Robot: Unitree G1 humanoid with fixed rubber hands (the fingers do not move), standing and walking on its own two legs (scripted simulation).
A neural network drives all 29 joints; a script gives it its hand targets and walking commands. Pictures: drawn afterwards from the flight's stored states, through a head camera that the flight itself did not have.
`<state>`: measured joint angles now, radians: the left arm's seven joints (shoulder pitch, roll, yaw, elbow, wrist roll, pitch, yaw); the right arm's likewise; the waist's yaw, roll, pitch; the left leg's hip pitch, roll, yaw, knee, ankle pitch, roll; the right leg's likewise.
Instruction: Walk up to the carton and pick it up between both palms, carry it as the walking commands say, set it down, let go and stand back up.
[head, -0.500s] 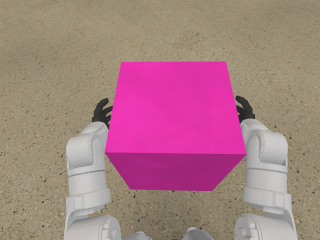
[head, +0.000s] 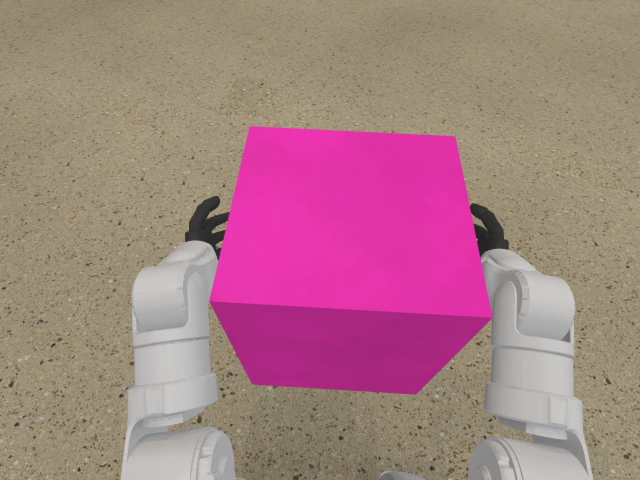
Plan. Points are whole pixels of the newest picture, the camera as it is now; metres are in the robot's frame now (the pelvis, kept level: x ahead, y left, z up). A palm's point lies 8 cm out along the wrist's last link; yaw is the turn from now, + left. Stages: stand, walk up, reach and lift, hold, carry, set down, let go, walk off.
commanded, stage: carry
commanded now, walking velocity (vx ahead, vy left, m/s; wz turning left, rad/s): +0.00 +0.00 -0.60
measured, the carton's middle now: (341, 274) +0.36 -0.01 +0.05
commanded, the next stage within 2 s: none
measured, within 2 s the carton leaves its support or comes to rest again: neither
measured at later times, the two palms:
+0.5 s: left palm (281, 269) +0.33 +0.07 +0.10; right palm (575, 331) +0.26 -0.25 +0.09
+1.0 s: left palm (351, 288) +0.30 -0.01 +0.11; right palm out of the picture +0.17 -0.31 +0.10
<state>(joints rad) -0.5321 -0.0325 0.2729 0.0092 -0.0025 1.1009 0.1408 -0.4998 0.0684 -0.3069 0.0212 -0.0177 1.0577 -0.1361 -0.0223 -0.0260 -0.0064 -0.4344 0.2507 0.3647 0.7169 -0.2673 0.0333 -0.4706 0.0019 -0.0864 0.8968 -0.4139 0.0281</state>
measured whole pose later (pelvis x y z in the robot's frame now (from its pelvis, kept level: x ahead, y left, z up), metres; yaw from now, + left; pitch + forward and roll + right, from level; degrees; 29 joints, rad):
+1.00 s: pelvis -0.06 -0.03 +0.00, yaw -23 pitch +1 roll +1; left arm -0.44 -0.08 0.28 -0.05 0.00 1.10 0.15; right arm -0.45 0.07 -0.30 -0.03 -0.02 1.09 -0.13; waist -0.03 -0.01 -0.03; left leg -0.43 0.09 0.15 0.93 -0.52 -0.01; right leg -0.39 0.04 0.01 0.69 -0.31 -0.04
